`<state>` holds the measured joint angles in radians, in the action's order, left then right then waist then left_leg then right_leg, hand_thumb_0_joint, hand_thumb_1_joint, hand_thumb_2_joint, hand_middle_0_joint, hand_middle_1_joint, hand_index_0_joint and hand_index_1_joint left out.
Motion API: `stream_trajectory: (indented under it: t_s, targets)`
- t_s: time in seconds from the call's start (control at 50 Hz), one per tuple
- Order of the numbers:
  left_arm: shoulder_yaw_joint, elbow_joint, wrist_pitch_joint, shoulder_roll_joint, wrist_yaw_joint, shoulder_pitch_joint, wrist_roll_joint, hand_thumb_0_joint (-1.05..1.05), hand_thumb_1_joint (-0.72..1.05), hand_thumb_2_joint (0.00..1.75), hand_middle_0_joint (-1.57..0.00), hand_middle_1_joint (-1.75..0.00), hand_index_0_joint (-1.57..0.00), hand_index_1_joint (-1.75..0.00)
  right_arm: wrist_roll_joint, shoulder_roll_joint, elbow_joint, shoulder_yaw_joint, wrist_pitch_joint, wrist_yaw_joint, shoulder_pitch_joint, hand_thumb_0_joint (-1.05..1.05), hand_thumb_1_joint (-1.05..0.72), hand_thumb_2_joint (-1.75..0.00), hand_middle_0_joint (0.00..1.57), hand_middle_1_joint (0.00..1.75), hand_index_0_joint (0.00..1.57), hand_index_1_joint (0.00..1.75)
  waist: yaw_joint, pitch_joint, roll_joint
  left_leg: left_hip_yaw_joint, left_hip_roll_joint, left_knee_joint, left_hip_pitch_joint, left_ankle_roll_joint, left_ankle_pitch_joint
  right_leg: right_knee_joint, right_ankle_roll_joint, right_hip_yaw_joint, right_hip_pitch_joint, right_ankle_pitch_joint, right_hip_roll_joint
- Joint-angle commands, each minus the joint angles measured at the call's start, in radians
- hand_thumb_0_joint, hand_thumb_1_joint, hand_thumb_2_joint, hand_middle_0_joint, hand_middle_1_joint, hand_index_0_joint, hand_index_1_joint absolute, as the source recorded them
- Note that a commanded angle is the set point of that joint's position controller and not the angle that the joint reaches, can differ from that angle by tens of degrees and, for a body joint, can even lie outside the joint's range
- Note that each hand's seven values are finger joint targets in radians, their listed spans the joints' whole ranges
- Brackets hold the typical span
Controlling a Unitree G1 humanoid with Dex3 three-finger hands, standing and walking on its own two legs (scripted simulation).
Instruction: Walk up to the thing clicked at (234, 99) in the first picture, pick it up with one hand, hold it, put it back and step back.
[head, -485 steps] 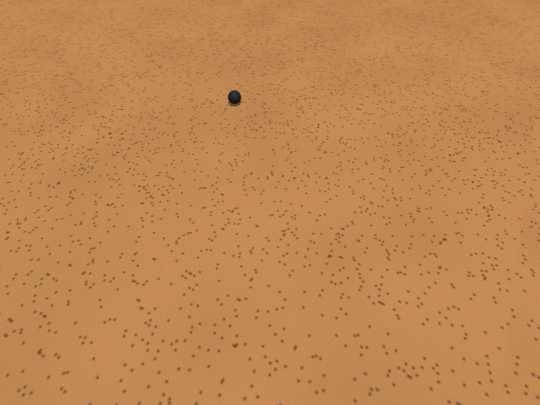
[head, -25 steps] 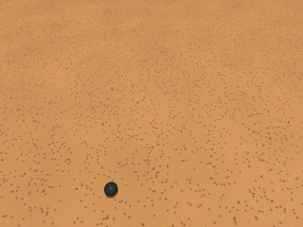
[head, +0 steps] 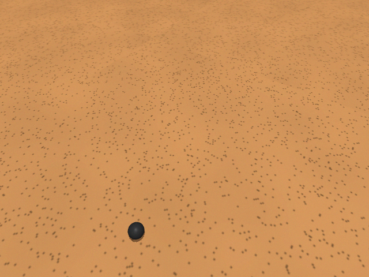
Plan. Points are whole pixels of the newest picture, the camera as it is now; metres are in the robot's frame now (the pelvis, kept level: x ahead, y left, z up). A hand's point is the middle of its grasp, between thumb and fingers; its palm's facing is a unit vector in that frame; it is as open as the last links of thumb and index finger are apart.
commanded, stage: stand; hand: left
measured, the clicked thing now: (136, 230) +0.44 +0.27 -0.74
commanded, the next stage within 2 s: walk up in 0.96 s
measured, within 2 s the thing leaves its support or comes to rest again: neither
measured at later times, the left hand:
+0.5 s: hand out of the picture +0.07 +0.25 -0.16, palm faces -0.02 -0.94 -0.34, open 7.4 cm
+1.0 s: hand out of the picture +0.05 +0.26 -0.16, palm faces -0.02 -0.94 -0.34, open 7.4 cm
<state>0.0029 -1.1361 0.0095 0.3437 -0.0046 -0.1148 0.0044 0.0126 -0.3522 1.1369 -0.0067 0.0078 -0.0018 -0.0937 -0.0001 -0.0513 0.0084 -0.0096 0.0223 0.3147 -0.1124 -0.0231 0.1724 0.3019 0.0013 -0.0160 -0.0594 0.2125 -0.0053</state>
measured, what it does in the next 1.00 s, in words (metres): stands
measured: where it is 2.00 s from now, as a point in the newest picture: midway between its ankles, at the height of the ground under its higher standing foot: outside the picture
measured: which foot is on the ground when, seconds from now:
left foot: down 0.00-1.00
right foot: down 0.00-1.00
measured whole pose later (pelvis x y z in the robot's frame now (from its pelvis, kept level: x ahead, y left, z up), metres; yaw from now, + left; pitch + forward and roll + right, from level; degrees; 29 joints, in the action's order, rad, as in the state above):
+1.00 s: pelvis -0.01 +0.01 +0.00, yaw +0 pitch -3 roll +0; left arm 0.00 -1.13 0.01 0.34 0.00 -0.14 0.01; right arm 0.02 -0.35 1.13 0.01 0.00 -0.01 -0.12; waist 0.00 -0.05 0.01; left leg -0.01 0.02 0.33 -0.12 -0.01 0.17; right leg 0.30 0.01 -0.01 -0.06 0.20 -0.01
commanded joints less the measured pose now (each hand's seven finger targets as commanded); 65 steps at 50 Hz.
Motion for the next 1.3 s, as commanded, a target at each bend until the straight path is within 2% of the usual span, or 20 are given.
stream_trajectory:
  t_s: [0.0,0.06,0.12,0.16,0.26,0.3,0.42,0.5,0.64,0.9,0.92,0.94,1.0,1.04,1.08,1.12,1.16,1.2,1.28]
  targets:
    - [0.042,0.059,0.020,0.219,0.015,0.023,0.005,0.00,0.90,0.90,-0.20,-0.30,-0.20,-0.30,-0.006,-0.215,-0.062,0.036,0.024,0.014,0.040,0.00,-0.90,-0.90,0.20,0.30,0.20,0.30,-0.004,0.088,-0.013,-0.084,0.116,-0.022,0.057,0.042,-0.224,-0.047,-0.020,0.084,-0.022,-0.210,-0.132]
    - [0.042,0.062,0.021,0.222,0.015,0.034,0.001,0.00,0.90,0.90,-0.20,-0.30,-0.20,-0.30,-0.006,-0.213,-0.060,0.035,0.023,0.013,0.033,0.00,-0.90,-0.90,0.20,0.30,0.20,0.30,0.000,0.073,-0.020,-0.084,0.111,-0.030,0.043,0.037,-0.207,-0.049,-0.018,0.088,-0.030,-0.192,-0.131]
    - [0.040,0.064,0.021,0.218,0.017,0.027,0.005,0.00,0.90,0.90,-0.20,-0.30,-0.20,-0.30,-0.005,-0.216,-0.062,0.039,0.023,0.014,0.037,0.00,-0.90,-0.90,0.20,0.30,0.20,0.30,0.000,0.090,-0.008,-0.081,0.113,-0.021,0.051,0.036,-0.233,-0.043,-0.017,0.081,-0.019,-0.223,-0.130]
    - [0.040,0.063,0.022,0.220,0.017,0.024,0.003,0.00,0.90,0.90,-0.20,-0.30,-0.20,-0.30,-0.005,-0.213,-0.061,0.038,0.022,0.013,0.032,0.00,-0.90,-0.90,0.20,0.30,0.20,0.30,0.001,0.082,-0.012,-0.079,0.110,-0.024,0.042,0.039,-0.201,-0.050,-0.017,0.086,-0.021,-0.196,-0.131]
    - [0.041,0.065,0.024,0.226,0.017,0.025,0.003,0.00,0.90,0.90,-0.20,-0.30,-0.20,-0.30,-0.006,-0.209,-0.061,0.038,0.023,0.012,0.031,0.00,-0.90,-0.90,0.20,0.30,0.20,0.30,0.001,0.099,-0.012,-0.079,0.113,-0.020,0.053,0.039,-0.240,-0.041,-0.021,0.086,-0.001,-0.242,-0.135]
    - [0.042,0.065,0.021,0.224,0.017,0.025,0.004,0.00,0.90,0.90,-0.20,-0.30,-0.20,-0.30,-0.006,-0.210,-0.060,0.037,0.023,0.013,0.035,0.00,-0.90,-0.90,0.20,0.30,0.20,0.30,-0.003,0.086,-0.001,-0.077,0.111,-0.027,0.044,0.040,-0.213,-0.046,-0.019,0.087,-0.010,-0.212,-0.134]
    - [0.041,0.067,0.022,0.221,0.017,0.020,0.005,0.00,0.90,0.90,-0.20,-0.30,-0.20,-0.30,-0.006,-0.212,-0.064,0.037,0.026,0.014,0.036,0.00,-0.90,-0.90,0.20,0.30,0.20,0.30,-0.006,0.092,-0.004,-0.075,0.117,-0.018,0.062,0.042,-0.271,-0.036,-0.017,0.084,-0.009,-0.260,-0.135]
    - [0.041,0.067,0.019,0.222,0.018,0.029,0.003,0.00,0.90,0.90,-0.20,-0.30,-0.20,-0.30,-0.005,-0.212,-0.062,0.041,0.021,0.014,0.028,0.00,-0.90,-0.90,0.20,0.30,0.20,0.30,0.001,0.064,-0.016,-0.076,0.111,-0.033,0.039,0.040,-0.197,-0.051,-0.020,0.085,-0.025,-0.182,-0.130]
    - [0.042,0.069,0.022,0.225,0.017,0.028,0.004,0.00,0.90,0.90,-0.20,-0.30,-0.20,-0.30,-0.004,-0.208,-0.060,0.041,0.022,0.011,0.027,0.00,-0.90,-0.90,0.20,0.30,0.20,0.30,0.004,0.052,-0.015,-0.078,0.106,-0.040,0.025,0.042,-0.143,-0.066,-0.019,0.098,-0.032,-0.152,-0.133]
    - [0.041,0.070,0.020,0.225,0.015,0.019,0.004,0.00,0.90,0.90,-0.20,-0.30,-0.20,-0.30,-0.005,-0.210,-0.057,0.043,0.024,0.009,0.020,0.00,-0.90,-0.90,0.20,0.30,0.20,0.30,0.001,0.058,-0.018,-0.089,0.110,-0.044,0.023,0.043,-0.146,-0.060,-0.021,0.093,-0.029,-0.127,-0.131]
    - [0.040,0.069,0.021,0.223,0.014,0.015,0.004,0.00,0.90,0.90,-0.20,-0.30,-0.20,-0.30,-0.005,-0.211,-0.055,0.042,0.024,0.009,0.017,0.00,-0.90,-0.90,0.20,0.30,0.20,0.30,0.001,0.048,-0.011,-0.088,0.107,-0.047,0.022,0.041,-0.139,-0.065,-0.020,0.094,-0.042,-0.119,-0.129]
    - [0.061,0.078,0.033,0.250,0.019,0.010,0.012,0.00,0.90,0.90,-0.20,-0.30,-0.20,-0.30,0.010,-0.228,-0.068,0.064,0.004,0.001,0.003,0.00,-0.90,-0.90,0.20,0.30,0.20,0.30,-0.013,0.067,0.032,-0.056,0.064,-0.019,0.003,0.055,-0.040,-0.075,-0.029,0.100,-0.001,-0.049,-0.124]
    - [0.072,0.078,0.036,0.270,0.026,-0.002,0.021,0.00,0.90,0.90,-0.20,-0.30,-0.20,-0.30,0.015,-0.211,-0.084,0.071,-0.010,-0.005,0.004,0.00,-0.90,-0.90,0.20,0.30,0.20,0.30,-0.016,0.036,-0.012,-0.053,0.046,0.008,-0.033,0.049,0.033,-0.079,-0.051,0.146,-0.043,0.053,-0.158]
    - [0.074,0.088,0.035,0.266,0.027,0.011,0.026,0.00,0.90,0.90,-0.20,-0.30,-0.20,-0.30,0.017,-0.213,-0.090,0.078,-0.012,-0.008,-0.008,0.00,-0.90,-0.90,0.20,0.30,0.20,0.30,-0.009,0.004,-0.037,-0.066,0.049,0.006,-0.052,0.053,0.068,-0.080,-0.057,0.148,-0.074,0.101,-0.159]
    - [0.072,0.098,0.036,0.253,0.027,0.018,0.025,0.00,0.90,0.90,-0.20,-0.30,-0.20,-0.30,0.018,-0.212,-0.093,0.082,-0.009,-0.009,-0.019,0.00,-0.90,-0.90,0.20,0.30,0.20,0.30,-0.005,0.003,-0.043,-0.079,0.061,-0.001,-0.031,0.058,0.006,-0.059,-0.054,0.127,-0.091,0.062,-0.145]
    - [0.069,0.098,0.037,0.239,0.027,0.012,0.022,0.00,0.90,0.90,-0.20,-0.30,-0.20,-0.30,0.016,-0.214,-0.100,0.085,-0.004,-0.010,-0.017,0.00,-0.90,-0.90,0.20,0.30,0.20,0.30,-0.007,-0.003,-0.031,-0.097,0.075,-0.008,-0.018,0.069,-0.070,-0.028,-0.041,0.093,-0.094,-0.020,-0.122]
    - [0.064,0.103,0.038,0.233,0.029,-0.001,0.019,0.00,0.90,0.90,-0.20,-0.30,-0.20,-0.30,0.012,-0.222,-0.108,0.087,-0.002,-0.008,-0.022,0.00,-0.90,-0.90,0.20,0.30,0.20,0.30,-0.008,0.040,-0.017,-0.101,0.091,0.003,0.005,0.081,-0.166,0.007,-0.034,0.069,-0.047,-0.125,-0.111]
    - [0.062,0.104,0.038,0.231,0.032,-0.012,0.016,0.00,0.90,0.90,-0.20,-0.30,-0.20,-0.30,0.012,-0.222,-0.117,0.089,-0.002,-0.007,-0.027,0.00,-0.90,-0.90,0.20,0.30,0.20,0.30,-0.011,0.072,-0.006,-0.097,0.096,0.013,0.007,0.088,-0.229,0.030,-0.030,0.059,-0.003,-0.190,-0.111]
    - [0.056,0.106,0.035,0.239,0.037,-0.018,0.011,0.00,0.90,0.90,-0.20,-0.30,-0.20,-0.30,0.010,-0.228,-0.131,0.097,-0.009,-0.006,-0.017,0.00,-0.90,-0.90,0.20,0.30,0.20,0.30,-0.010,0.084,0.018,-0.092,0.095,0.024,0.020,0.090,-0.268,0.051,-0.031,0.057,0.008,-0.225,-0.116]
